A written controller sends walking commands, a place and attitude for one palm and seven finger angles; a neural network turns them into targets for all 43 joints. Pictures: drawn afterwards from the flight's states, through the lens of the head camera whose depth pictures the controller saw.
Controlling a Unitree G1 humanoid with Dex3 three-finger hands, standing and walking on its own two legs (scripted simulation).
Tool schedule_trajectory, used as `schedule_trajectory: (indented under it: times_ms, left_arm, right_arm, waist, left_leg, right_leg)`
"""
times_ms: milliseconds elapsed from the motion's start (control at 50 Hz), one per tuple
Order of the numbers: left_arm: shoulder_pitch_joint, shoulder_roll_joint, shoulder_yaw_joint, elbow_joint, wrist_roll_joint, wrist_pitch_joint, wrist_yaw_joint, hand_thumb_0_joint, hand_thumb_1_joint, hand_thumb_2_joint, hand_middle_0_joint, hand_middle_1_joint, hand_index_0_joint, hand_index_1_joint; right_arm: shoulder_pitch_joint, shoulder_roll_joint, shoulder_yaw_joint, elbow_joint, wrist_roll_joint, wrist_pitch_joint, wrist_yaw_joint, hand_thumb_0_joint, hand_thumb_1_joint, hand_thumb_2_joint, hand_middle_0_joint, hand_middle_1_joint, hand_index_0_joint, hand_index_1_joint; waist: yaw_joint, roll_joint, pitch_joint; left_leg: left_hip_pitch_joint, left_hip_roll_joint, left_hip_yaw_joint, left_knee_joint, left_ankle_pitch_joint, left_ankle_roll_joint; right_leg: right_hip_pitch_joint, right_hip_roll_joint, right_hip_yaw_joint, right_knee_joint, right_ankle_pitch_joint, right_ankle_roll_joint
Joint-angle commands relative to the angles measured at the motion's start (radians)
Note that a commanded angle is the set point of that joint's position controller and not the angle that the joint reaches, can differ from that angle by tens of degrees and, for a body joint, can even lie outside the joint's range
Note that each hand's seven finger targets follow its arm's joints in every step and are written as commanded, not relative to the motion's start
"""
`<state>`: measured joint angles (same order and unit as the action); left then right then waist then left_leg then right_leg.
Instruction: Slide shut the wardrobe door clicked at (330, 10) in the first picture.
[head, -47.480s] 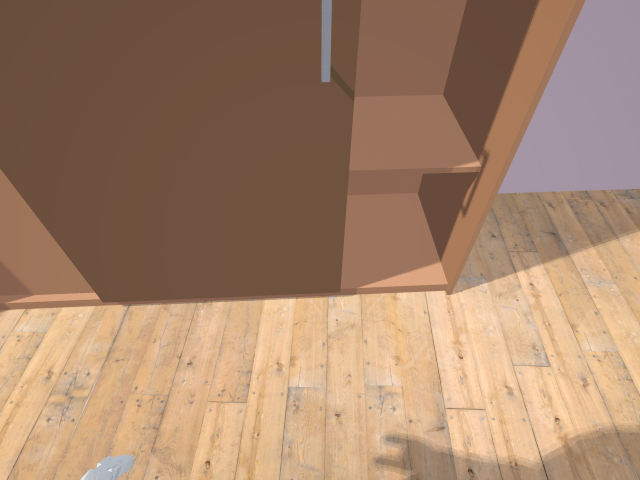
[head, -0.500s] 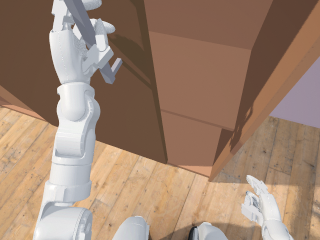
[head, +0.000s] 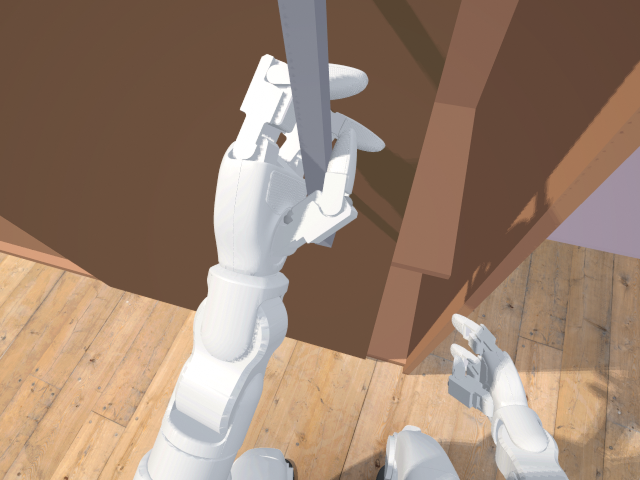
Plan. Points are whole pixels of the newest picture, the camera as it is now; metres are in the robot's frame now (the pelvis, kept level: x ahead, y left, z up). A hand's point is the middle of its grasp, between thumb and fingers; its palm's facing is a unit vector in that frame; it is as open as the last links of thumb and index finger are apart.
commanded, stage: step sideways, sliding the door along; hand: left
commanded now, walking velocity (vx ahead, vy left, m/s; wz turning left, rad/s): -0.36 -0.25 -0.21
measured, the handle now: (325, 133) +0.35 +0.06 +0.24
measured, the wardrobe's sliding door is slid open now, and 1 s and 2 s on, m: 0.11 0.00 0.00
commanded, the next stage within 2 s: none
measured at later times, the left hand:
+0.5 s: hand (502, 246) +0.29 -0.07 +0.22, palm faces -0.23 -0.96 -0.15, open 6.7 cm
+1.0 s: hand (530, 240) +0.29 -0.08 +0.23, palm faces +0.04 -1.00 -0.03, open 5.9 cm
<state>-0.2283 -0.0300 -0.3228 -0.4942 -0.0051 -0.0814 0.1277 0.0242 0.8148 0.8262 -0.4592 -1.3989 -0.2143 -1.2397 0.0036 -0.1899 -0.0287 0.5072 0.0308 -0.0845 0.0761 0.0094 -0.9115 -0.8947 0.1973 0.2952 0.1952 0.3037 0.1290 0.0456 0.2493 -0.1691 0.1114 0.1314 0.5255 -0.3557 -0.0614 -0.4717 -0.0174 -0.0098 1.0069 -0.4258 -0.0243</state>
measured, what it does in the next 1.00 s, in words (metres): steps to the right: right foot, then left foot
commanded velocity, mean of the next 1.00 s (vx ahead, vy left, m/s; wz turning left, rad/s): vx -0.04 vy -0.27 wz -0.03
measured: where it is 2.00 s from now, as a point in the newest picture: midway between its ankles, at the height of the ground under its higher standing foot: outside the picture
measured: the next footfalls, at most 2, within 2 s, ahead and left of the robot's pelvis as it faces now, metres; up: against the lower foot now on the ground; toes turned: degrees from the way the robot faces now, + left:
right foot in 0.12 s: +0.02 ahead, -0.14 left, +0.00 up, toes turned -11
left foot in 0.34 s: +0.05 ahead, +0.16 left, +0.00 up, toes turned +2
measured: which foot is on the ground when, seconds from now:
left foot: down 0.00-0.14, up 0.16-0.32, down 0.34-0.52, up 0.54-0.74, down 0.76-1.00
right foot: up 0.00-0.10, down 0.12-0.78, up 0.80-1.00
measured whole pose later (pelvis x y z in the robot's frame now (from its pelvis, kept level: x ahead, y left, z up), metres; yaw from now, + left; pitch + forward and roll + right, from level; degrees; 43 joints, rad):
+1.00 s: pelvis -0.14 -0.18 +0.00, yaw -6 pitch -3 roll -2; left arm -0.75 0.17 0.03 0.23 -0.08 -0.07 0.14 -0.01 0.82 0.87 -0.46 -1.40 -0.20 -1.36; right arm 0.13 -0.17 -0.04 0.65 0.05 -0.04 0.05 0.01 -0.91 -0.89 0.20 0.30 0.20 0.30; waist 0.13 0.03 0.23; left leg -0.14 0.20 0.04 0.52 -0.31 -0.12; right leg -0.33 -0.02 -0.02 0.72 -0.38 -0.02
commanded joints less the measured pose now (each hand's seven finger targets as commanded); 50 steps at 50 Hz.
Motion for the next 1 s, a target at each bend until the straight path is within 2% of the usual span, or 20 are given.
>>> schedule_trajectory:
  times_ms: [0, 100, 160, 220, 280, 340, 360, 400, 440, 480, 520, 560, 600, 680, 720, 740, 760, 780, 860, 980]
  left_arm:
    - [-0.487, -0.049, -0.195, -0.310, 0.020, -0.163, -0.097, 0.000, 0.900, 0.900, -0.450, -1.400, -0.450, -1.400]
    - [-0.509, 0.071, -0.085, -0.280, 0.041, -0.177, -0.101, 0.000, 0.900, 0.900, -0.450, -1.400, -0.450, -1.400]
    - [-0.386, 0.111, -0.012, -0.223, 0.000, -0.146, -0.074, 0.000, 0.900, 0.900, -0.450, -1.400, -0.450, -1.400]
    - [-0.392, 0.039, -0.092, -0.323, -0.003, -0.164, -0.071, 0.000, 0.900, 0.900, -0.450, -1.400, -0.450, -1.400]
    - [-0.429, 0.136, -0.008, -0.316, -0.005, -0.188, -0.057, 0.000, 0.900, 0.900, -0.450, -1.400, -0.450, -1.400]
    - [-0.456, 0.120, 0.029, -0.184, 0.001, -0.174, -0.091, 0.000, 0.900, 0.900, -0.450, -1.400, -0.450, -1.400]
    - [-0.473, 0.130, 0.064, -0.086, 0.009, -0.154, -0.095, 0.000, 0.900, 0.900, -0.450, -1.400, -0.450, -1.400]
    - [-0.604, 0.161, 0.114, -0.130, 0.013, -0.136, -0.086, 0.000, 0.900, 0.900, -0.450, -1.400, -0.450, -1.400]
    - [-0.633, 0.130, 0.102, -0.026, 0.011, -0.123, -0.091, 0.000, 0.900, 0.900, -0.450, -1.400, -0.450, -1.400]
    - [-0.696, 0.118, 0.081, 0.012, 0.013, -0.098, -0.098, 0.000, 0.900, 0.900, -0.450, -1.400, -0.450, -1.400]
    - [-0.716, 0.145, 0.090, 0.086, -0.011, -0.075, -0.089, 0.000, 0.900, 0.900, -0.450, -1.400, -0.450, -1.400]
    - [-0.758, 0.111, 0.075, 0.109, -0.022, -0.085, -0.081, 0.000, 0.900, 0.900, -0.450, -1.400, -0.450, -1.400]
    - [-0.835, 0.039, 0.017, 0.057, -0.044, -0.104, -0.073, 0.000, 0.900, 0.900, -0.450, -1.400, -0.450, -1.400]
    - [-0.855, 0.017, 0.011, 0.180, -0.027, -0.127, -0.054, 0.000, 0.900, 0.900, -0.450, -1.400, -0.450, -1.400]
    - [-0.881, 0.023, -0.007, 0.249, -0.034, -0.136, -0.056, 0.000, 0.900, 0.900, -0.450, -1.400, -0.450, -1.400]
    - [-0.929, 0.020, -0.014, 0.243, -0.048, -0.146, -0.064, 0.000, 0.900, 0.900, -0.450, -1.400, -0.450, -1.400]
    - [-0.951, 0.007, -0.019, 0.271, -0.061, -0.143, -0.073, 0.000, 0.900, 0.900, -0.450, -1.400, -0.450, -1.400]
    - [-0.984, 0.000, -0.002, 0.295, -0.053, -0.137, -0.084, 0.000, 0.900, 0.900, -0.450, -1.400, -0.450, -1.400]
    - [-1.071, 0.019, 0.046, 0.352, -0.051, -0.105, -0.101, 0.000, 0.900, 0.900, -0.450, -1.400, -0.450, -1.400]
    - [-1.149, 0.040, 0.068, 0.405, -0.061, -0.116, -0.102, 0.000, 0.900, 0.900, -0.450, -1.400, -0.450, -1.400]
  right_arm:
    - [-0.038, -0.100, -0.023, -0.116, -0.002, -0.020, 0.004, 0.000, -0.900, -0.900, 0.200, 0.300, 0.200, 0.300]
    - [-0.102, -0.073, -0.011, -0.092, 0.011, -0.002, -0.005, 0.000, -0.900, -0.900, 0.200, 0.300, 0.200, 0.300]
    - [-0.106, -0.018, -0.016, -0.120, 0.008, -0.009, -0.036, 0.000, -0.900, -0.900, 0.200, 0.300, 0.200, 0.300]
    - [-0.106, -0.014, 0.014, -0.085, -0.005, -0.017, -0.033, 0.000, -0.900, -0.900, 0.200, 0.300, 0.200, 0.300]
    - [-0.107, -0.021, 0.000, -0.054, -0.008, 0.003, -0.031, 0.000, -0.900, -0.900, 0.200, 0.300, 0.200, 0.300]
    - [-0.117, -0.063, -0.034, -0.096, -0.013, 0.021, -0.007, 0.000, -0.900, -0.900, 0.200, 0.300, 0.200, 0.300]
    - [-0.097, -0.084, -0.044, -0.086, 0.001, 0.026, -0.006, 0.000, -0.900, -0.900, 0.200, 0.300, 0.200, 0.300]
    - [-0.164, -0.067, -0.034, -0.106, -0.012, 0.032, -0.011, 0.000, -0.900, -0.900, 0.200, 0.300, 0.200, 0.300]
    - [-0.143, -0.074, -0.035, -0.080, -0.006, 0.040, -0.012, 0.000, -0.900, -0.900, 0.200, 0.300, 0.200, 0.300]
    - [-0.110, -0.047, -0.029, -0.088, 0.026, 0.044, -0.020, 0.000, -0.900, -0.900, 0.200, 0.300, 0.200, 0.300]
    - [-0.098, -0.056, -0.046, -0.081, 0.034, 0.036, -0.037, 0.000, -0.900, -0.900, 0.200, 0.300, 0.200, 0.300]
    - [-0.077, -0.061, -0.045, -0.048, 0.026, 0.023, -0.044, 0.000, -0.900, -0.900, 0.200, 0.300, 0.200, 0.300]
    - [-0.083, -0.031, -0.011, -0.030, 0.021, 0.001, -0.043, 0.000, -0.900, -0.900, 0.200, 0.300, 0.200, 0.300]
    - [-0.023, -0.056, -0.036, -0.013, 0.023, -0.010, -0.061, 0.000, -0.900, -0.900, 0.200, 0.300, 0.200, 0.300]
    - [0.023, -0.069, -0.045, -0.002, 0.031, -0.023, -0.063, 0.000, -0.900, -0.900, 0.200, 0.300, 0.200, 0.300]
    - [0.016, -0.101, -0.060, -0.024, 0.032, -0.034, -0.064, 0.000, -0.900, -0.900, 0.200, 0.300, 0.200, 0.300]
    - [-0.001, -0.119, -0.078, -0.053, 0.029, -0.032, -0.055, 0.000, -0.900, -0.900, 0.200, 0.300, 0.200, 0.300]
    - [-0.018, -0.091, -0.061, -0.056, 0.018, -0.027, -0.045, 0.000, -0.900, -0.900, 0.200, 0.300, 0.200, 0.300]
    - [0.034, -0.124, -0.067, -0.007, 0.026, -0.001, -0.037, 0.000, -0.900, -0.900, 0.200, 0.300, 0.200, 0.300]
    - [0.022, -0.139, -0.060, 0.002, 0.027, -0.003, -0.032, 0.000, -0.900, -0.900, 0.200, 0.300, 0.200, 0.300]
  waist:
    - [-0.158, 0.120, -0.515]
    - [-0.162, 0.096, -0.478]
    - [-0.120, -0.430, -0.501]
    - [-0.166, -0.270, -0.505]
    - [-0.185, -0.133, -0.637]
    - [-0.144, 0.106, -0.611]
    - [-0.146, 0.053, -0.561]
    - [-0.143, 0.238, -0.488]
    - [-0.145, 0.174, -0.482]
    - [-0.150, -0.072, -0.508]
    - [-0.160, -0.444, -0.519]
    - [-0.151, -0.276, -0.464]
    - [-0.169, -0.138, -0.522]
    - [-0.139, -0.206, -0.601]
    - [-0.165, -0.091, -0.592]
    - [-0.168, 0.065, -0.589]
    - [-0.156, 0.215, -0.596]
    - [-0.147, 0.163, -0.580]
    - [-0.162, 0.057, -0.529]
    - [-0.174, 0.291, -0.516]
  left_leg:
    - [0.496, 0.284, -0.008, 0.059, 1.219, 0.171]
    - [0.258, 0.218, 0.039, 0.343, 1.017, 0.099]
    - [-0.142, -0.042, -0.126, 0.601, -0.313, 0.046]
    - [-0.133, -0.007, -0.143, 0.141, -0.226, 0.055]
    - [0.201, 0.018, -0.036, -0.122, 0.404, 0.045]
    - [0.286, 0.407, -0.265, -0.127, 1.023, 0.238]
    - [0.288, 0.396, -0.177, -0.121, 0.999, 0.227]
    - [0.111, 0.415, -0.183, -0.083, 0.818, 0.224]
    - [0.034, 0.355, -0.130, 0.022, 0.638, 0.166]
    - [0.038, 0.162, -0.032, 0.211, 0.270, 0.084]
    - [-0.059, -0.090, -0.079, 0.448, -0.210, 0.038]
    - [-0.116, -0.072, -0.193, 0.641, -0.141, 0.054]
    - [-0.107, -0.081, -0.158, 0.470, -0.096, 0.049]
    - [-0.002, -0.103, -0.055, -0.075, -0.051, 0.062]
    - [0.172, 0.004, -0.016, -0.338, 0.222, 0.072]
    - [0.284, 0.164, -0.135, -0.348, 0.402, 0.119]
    - [0.417, 0.350, -0.290, -0.176, 0.703, 0.216]
    - [0.377, 0.387, -0.321, -0.092, 0.854, 0.245]
    - [0.473, 0.301, -0.186, -0.013, 0.834, 0.189]
    - [0.360, 0.202, -0.071, 0.024, 0.759, 0.145]
  right_leg:
    - [-0.054, 0.007, -0.089, -0.149, 0.066, 0.015]
    - [0.321, 0.015, -0.122, -0.520, 0.642, -0.006]
    - [0.529, -0.347, 0.391, -0.501, 1.723, -0.221]
    - [0.561, -0.299, 0.250, -0.449, 1.455, -0.166]
    - [0.457, -0.178, 0.103, -0.352, 1.121, -0.068]
    - [0.188, -0.011, 0.039, -0.129, -0.041, 0.013]
    - [0.140, 0.001, 0.051, -0.122, -0.069, 0.013]
    - [0.220, -0.038, 0.059, -0.191, -0.021, 0.014]
    - [0.353, -0.043, 0.043, -0.327, 0.181, 0.015]
    - [0.381, -0.077, 0.044, -0.550, 0.436, 0.017]
    - [0.266, -0.233, 0.367, -0.750, 0.374, -0.080]
    - [0.219, -0.231, 0.395, -0.789, 0.092, -0.067]
    - [0.335, -0.185, 0.275, -0.695, 0.299, -0.090]
    - [0.503, -0.142, 0.222, -0.649, 0.554, -0.011]
    - [0.412, -0.063, 0.113, -0.518, 0.594, 0.140]
    - [0.289, -0.008, 0.064, -0.372, 0.522, 0.186]
    - [0.054, 0.001, 0.068, -0.162, 0.164, 0.135]
    - [0.013, -0.013, 0.127, -0.066, 0.028, 0.024]
    - [-0.040, 0.000, 0.032, -0.227, 0.031, -0.005]
    - [0.164, 0.049, -0.115, -0.438, 0.090, 0.019]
